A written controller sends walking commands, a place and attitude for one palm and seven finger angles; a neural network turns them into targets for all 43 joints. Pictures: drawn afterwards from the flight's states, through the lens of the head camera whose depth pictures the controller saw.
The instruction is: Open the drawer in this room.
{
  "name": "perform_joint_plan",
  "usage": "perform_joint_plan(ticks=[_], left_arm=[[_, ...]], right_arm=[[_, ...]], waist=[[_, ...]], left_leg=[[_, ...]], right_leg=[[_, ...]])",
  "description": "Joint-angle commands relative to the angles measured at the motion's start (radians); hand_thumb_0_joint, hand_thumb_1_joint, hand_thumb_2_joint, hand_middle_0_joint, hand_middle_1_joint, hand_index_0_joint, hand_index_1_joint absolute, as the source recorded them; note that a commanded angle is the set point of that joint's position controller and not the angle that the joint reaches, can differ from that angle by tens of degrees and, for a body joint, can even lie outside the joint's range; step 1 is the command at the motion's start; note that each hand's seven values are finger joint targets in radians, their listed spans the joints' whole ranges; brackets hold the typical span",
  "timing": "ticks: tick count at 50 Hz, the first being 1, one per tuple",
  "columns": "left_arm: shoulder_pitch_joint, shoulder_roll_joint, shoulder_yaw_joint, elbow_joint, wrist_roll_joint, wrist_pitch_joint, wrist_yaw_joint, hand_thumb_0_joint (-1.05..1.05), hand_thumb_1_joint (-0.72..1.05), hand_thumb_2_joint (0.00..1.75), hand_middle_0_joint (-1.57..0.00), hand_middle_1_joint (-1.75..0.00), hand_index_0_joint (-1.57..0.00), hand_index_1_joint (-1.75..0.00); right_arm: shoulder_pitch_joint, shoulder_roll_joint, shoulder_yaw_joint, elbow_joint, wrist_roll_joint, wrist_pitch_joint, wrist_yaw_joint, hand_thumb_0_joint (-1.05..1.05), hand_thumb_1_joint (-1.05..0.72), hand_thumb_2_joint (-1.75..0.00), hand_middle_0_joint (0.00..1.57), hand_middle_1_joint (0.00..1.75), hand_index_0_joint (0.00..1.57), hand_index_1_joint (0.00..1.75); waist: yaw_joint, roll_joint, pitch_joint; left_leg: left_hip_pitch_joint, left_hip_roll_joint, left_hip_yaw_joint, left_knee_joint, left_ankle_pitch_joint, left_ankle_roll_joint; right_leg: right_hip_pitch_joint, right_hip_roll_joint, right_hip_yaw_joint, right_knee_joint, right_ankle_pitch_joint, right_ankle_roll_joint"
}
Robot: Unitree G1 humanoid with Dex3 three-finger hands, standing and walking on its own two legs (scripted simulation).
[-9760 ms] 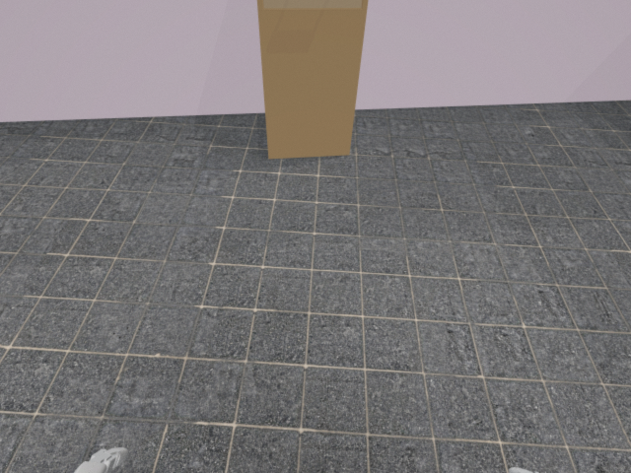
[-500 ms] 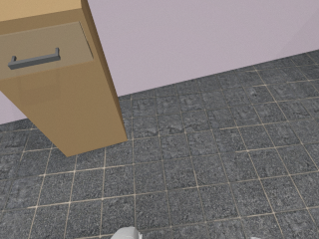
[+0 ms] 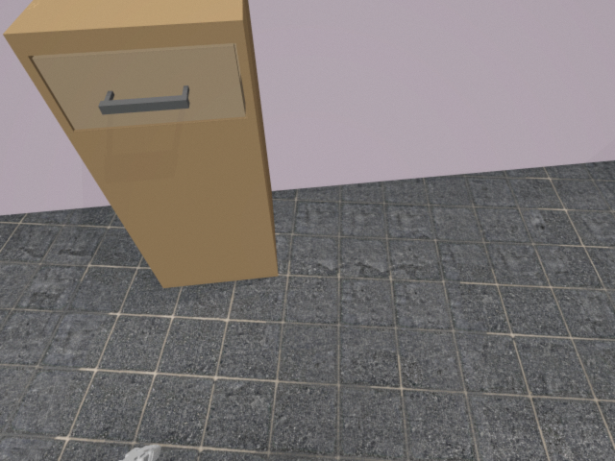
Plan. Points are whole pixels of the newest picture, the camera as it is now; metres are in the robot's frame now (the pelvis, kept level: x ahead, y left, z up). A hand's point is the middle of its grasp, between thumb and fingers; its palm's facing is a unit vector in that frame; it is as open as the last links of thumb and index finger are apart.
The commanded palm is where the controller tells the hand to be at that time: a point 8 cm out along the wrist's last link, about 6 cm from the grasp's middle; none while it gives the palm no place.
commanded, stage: turn to face it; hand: left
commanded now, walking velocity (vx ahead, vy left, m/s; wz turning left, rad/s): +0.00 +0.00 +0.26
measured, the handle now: (146, 98) +0.76 +0.38 +0.04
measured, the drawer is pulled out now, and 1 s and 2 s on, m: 0.00 0.00 0.00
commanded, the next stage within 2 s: take the last steps up to it in 0.04 s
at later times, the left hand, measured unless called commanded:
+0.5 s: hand out of the picture -0.07 +0.19 -0.16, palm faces +0.26 -0.94 -0.21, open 7.4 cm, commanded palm none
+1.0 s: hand (134, 428) +0.18 +0.29 -0.17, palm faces +0.14 -0.98 -0.15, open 7.4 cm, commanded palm none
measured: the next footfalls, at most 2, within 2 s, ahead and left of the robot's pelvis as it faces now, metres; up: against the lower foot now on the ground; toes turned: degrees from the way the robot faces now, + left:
right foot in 0.02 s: +0.04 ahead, -0.12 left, +0.00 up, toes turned -4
left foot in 0.56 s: +0.05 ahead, +0.16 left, +0.00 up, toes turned +16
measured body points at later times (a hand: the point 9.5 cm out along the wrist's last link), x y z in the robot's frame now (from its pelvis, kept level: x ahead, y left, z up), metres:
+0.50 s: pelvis +0.01 +0.02 +0.01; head +0.02 +0.03 +0.46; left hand -0.08 +0.24 -0.14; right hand +0.12 -0.21 -0.13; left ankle -0.01 +0.15 -0.71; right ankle +0.00 -0.11 -0.73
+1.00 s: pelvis +0.14 +0.10 +0.00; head +0.15 +0.12 +0.45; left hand +0.18 +0.34 -0.15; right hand +0.05 -0.10 -0.14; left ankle +0.01 +0.15 -0.73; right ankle +0.24 -0.01 -0.67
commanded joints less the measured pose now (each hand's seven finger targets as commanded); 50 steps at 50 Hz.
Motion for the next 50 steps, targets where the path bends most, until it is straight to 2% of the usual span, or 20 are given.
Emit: perform_joint_plan(ticks=[1,2,3,4,7,8,13,18,22,24,26,27,28,29,30,31,34,37,44,50], left_arm=[[0.166,0.216,0.045,-0.015,0.023,-0.056,0.026,0.0,0.9,0.9,-0.2,-0.3,-0.2,-0.3],[0.172,0.258,0.047,-0.024,0.02,-0.054,0.026,0.0,0.9,0.9,-0.2,-0.3,-0.2,-0.3],[0.14,0.217,0.042,-0.023,0.017,-0.052,0.029,0.0,0.9,0.9,-0.2,-0.3,-0.2,-0.3],[0.083,0.188,0.04,-0.032,0.015,-0.05,0.031,0.0,0.9,0.9,-0.2,-0.3,-0.2,-0.3],[0.021,0.13,0.024,-0.04,0.011,-0.051,0.028,0.0,0.9,0.9,-0.2,-0.3,-0.2,-0.3],[0.042,0.125,0.024,-0.034,0.012,-0.056,0.026,0.0,0.9,0.9,-0.2,-0.3,-0.2,-0.3],[0.178,0.122,0.028,0.034,0.016,-0.077,0.022,0.0,0.9,0.9,-0.2,-0.3,-0.2,-0.3],[0.252,0.126,0.031,0.093,0.027,-0.089,0.017,0.0,0.9,0.9,-0.2,-0.3,-0.2,-0.3],[0.249,0.141,0.034,0.128,0.031,-0.089,0.011,0.0,0.9,0.9,-0.2,-0.3,-0.2,-0.3],[0.221,0.143,0.034,0.137,0.029,-0.082,0.009,0.0,0.9,0.9,-0.2,-0.3,-0.2,-0.3],[0.191,0.122,0.029,0.149,0.018,-0.073,0.006,0.0,0.9,0.9,-0.2,-0.3,-0.2,-0.3],[0.19,0.081,0.018,0.146,0.016,-0.07,0.0,0.0,0.9,0.9,-0.2,-0.3,-0.2,-0.3],[0.17,0.013,0.005,0.119,0.012,-0.063,-0.004,0.0,0.9,0.9,-0.2,-0.3,-0.2,-0.3],[0.107,0.015,0.001,0.079,0.021,-0.061,-0.001,0.0,0.9,0.9,-0.2,-0.3,-0.2,-0.3],[0.088,0.022,0.006,0.08,0.027,-0.059,-0.001,0.0,0.9,0.9,-0.2,-0.3,-0.2,-0.3],[0.087,0.015,0.008,0.1,0.03,-0.055,-0.006,0.0,0.9,0.9,-0.2,-0.3,-0.2,-0.3],[0.171,-0.004,0.011,0.157,0.027,-0.054,-0.02,0.0,0.9,0.9,-0.2,-0.3,-0.2,-0.3],[0.201,-0.009,0.017,0.171,0.023,-0.045,-0.016,0.0,0.9,0.9,-0.2,-0.3,-0.2,-0.3],[0.053,-0.012,0.021,0.11,0.017,-0.033,-0.015,0.0,0.9,0.9,-0.2,-0.3,-0.2,-0.3],[-0.141,-0.038,0.002,0.043,0.011,-0.049,-0.026,0.0,0.9,0.9,-0.2,-0.3,-0.2,-0.3]], right_arm=[[0.011,-0.089,-0.044,-0.07,0.018,-0.022,-0.01,0.0,-0.9,-0.9,0.2,0.3,0.2,0.3],[-0.02,-0.098,-0.044,-0.094,0.017,-0.013,-0.014,0.0,-0.9,-0.9,0.2,0.3,0.2,0.3],[-0.029,-0.112,-0.052,-0.076,0.013,0.002,-0.017,0.0,-0.9,-0.9,0.2,0.3,0.2,0.3],[-0.011,-0.109,-0.056,-0.052,0.007,0.013,-0.014,0.0,-0.9,-0.9,0.2,0.3,0.2,0.3],[0.046,-0.099,-0.055,0.008,0.004,0.017,-0.002,0.0,-0.9,-0.9,0.2,0.3,0.2,0.3],[0.057,-0.088,-0.052,0.017,0.002,0.016,0.0,0.0,-0.9,-0.9,0.2,0.3,0.2,0.3],[-0.003,-0.085,-0.047,0.02,-0.008,0.001,0.014,0.0,-0.9,-0.9,0.2,0.3,0.2,0.3],[-0.071,-0.057,-0.036,0.006,-0.004,-0.017,0.023,0.0,-0.9,-0.9,0.2,0.3,0.2,0.3],[-0.058,-0.031,-0.026,0.01,0.004,-0.032,0.027,0.0,-0.9,-0.9,0.2,0.3,0.2,0.3],[0.003,-0.025,-0.023,0.026,0.004,-0.04,0.024,0.0,-0.9,-0.9,0.2,0.3,0.2,0.3],[0.122,-0.045,-0.024,0.074,0.005,-0.055,0.013,0.0,-0.9,-0.9,0.2,0.3,0.2,0.3],[0.208,-0.101,-0.039,0.1,0.006,-0.062,0.002,0.0,-0.9,-0.9,0.2,0.3,0.2,0.3],[0.299,-0.19,-0.062,0.12,-0.004,-0.066,-0.008,0.0,-0.9,-0.9,0.2,0.3,0.2,0.3],[0.344,-0.228,-0.065,0.126,-0.005,-0.059,-0.017,0.0,-0.9,-0.9,0.2,0.3,0.2,0.3],[0.285,-0.201,-0.056,0.118,-0.006,-0.057,-0.02,0.0,-0.9,-0.9,0.2,0.3,0.2,0.3],[0.242,-0.155,-0.042,0.112,-0.005,-0.064,-0.026,0.0,-0.9,-0.9,0.2,0.3,0.2,0.3],[0.174,-0.078,-0.015,0.099,0.005,-0.091,-0.032,0.0,-0.9,-0.9,0.2,0.3,0.2,0.3],[0.216,-0.048,-0.013,0.118,0.014,-0.111,-0.039,0.0,-0.9,-0.9,0.2,0.3,0.2,0.3],[0.33,-0.024,0.001,0.179,0.01,-0.125,-0.056,0.0,-0.9,-0.9,0.2,0.3,0.2,0.3],[0.44,-0.02,0.003,0.231,-0.008,-0.123,-0.065,0.0,-0.9,-0.9,0.2,0.3,0.2,0.3]], waist=[[0.049,-0.226,-0.172],[0.065,-0.282,-0.154],[0.054,-0.188,-0.129],[0.032,-0.248,-0.08],[-0.006,-0.17,-0.048],[0.002,-0.173,-0.05],[0.063,-0.161,-0.032],[0.092,-0.153,-0.008],[0.078,-0.181,-0.006],[0.044,-0.179,-0.009],[-0.016,-0.085,-0.041],[-0.056,0.088,-0.071],[-0.098,0.351,-0.049],[-0.111,0.31,0.016],[-0.085,0.235,0.066],[-0.064,0.208,0.092],[0.003,0.083,0.094],[0.021,0.076,0.056],[0.007,0.073,0.097],[-0.053,0.074,0.114]], left_leg=[[-0.225,0.014,-0.009,0.218,-0.038,-0.007],[-0.249,-0.016,-0.007,0.399,-0.347,-0.023],[-0.221,0.009,-0.059,0.523,-0.315,-0.017],[-0.245,0.02,-0.064,0.599,-0.269,-0.018],[-0.262,0.035,-0.025,0.669,-0.126,-0.037],[-0.263,0.038,-0.013,0.655,-0.097,-0.044],[-0.339,0.081,0.023,0.551,-0.054,-0.055],[-0.322,0.103,0.067,0.349,-0.099,-0.044],[-0.187,0.091,0.112,0.179,-0.126,-0.022],[-0.06,0.072,0.146,0.075,-0.088,-0.012],[0.202,0.043,0.187,-0.087,-0.001,-0.015],[0.341,0.116,0.083,-0.134,-0.092,0.004],[0.358,0.338,-0.245,-0.299,-0.327,0.075],[0.276,0.433,-0.361,-0.397,-0.406,0.146],[0.191,0.432,-0.338,-0.415,-0.435,0.162],[0.137,0.39,-0.302,-0.421,-0.387,0.144],[0.101,0.297,-0.093,-0.406,-0.074,0.1],[0.142,0.258,-0.001,-0.385,0.176,0.075],[0.253,0.302,0.011,-0.34,0.498,0.113],[0.367,0.309,0.038,-0.277,0.714,0.139]], right_leg=[[0.363,-0.278,0.266,-0.341,0.449,-0.093],[0.266,-0.432,0.36,-0.344,0.637,-0.213],[0.175,-0.398,0.29,-0.353,0.559,-0.252],[0.114,-0.348,0.256,-0.38,0.442,-0.238],[0.12,-0.249,0.114,-0.37,0.393,-0.186],[0.142,-0.235,0.092,-0.381,0.348,-0.173],[0.251,-0.277,0.148,-0.472,0.048,-0.182],[0.278,-0.31,0.162,-0.509,-0.018,-0.209],[0.206,-0.31,0.12,-0.507,-0.036,-0.209],[0.124,-0.276,0.07,-0.479,-0.077,-0.19],[-0.029,-0.205,-0.012,-0.375,-0.141,-0.14],[-0.148,-0.145,-0.062,-0.212,-0.163,-0.101],[-0.31,-0.023,-0.161,0.071,-0.228,-0.053],[-0.375,-0.013,-0.081,0.249,-0.244,-0.066],[-0.377,-0.055,-0.027,0.343,-0.195,-0.085],[-0.382,-0.067,-0.001,0.41,-0.115,-0.086],[-0.321,-0.079,0.017,0.465,0.088,-0.066],[-0.321,-0.059,0.022,0.478,0.169,-0.05],[-0.453,-0.058,0.023,0.429,0.188,-0.044],[-0.439,-0.032,-0.047,0.176,0.142,-0.08]])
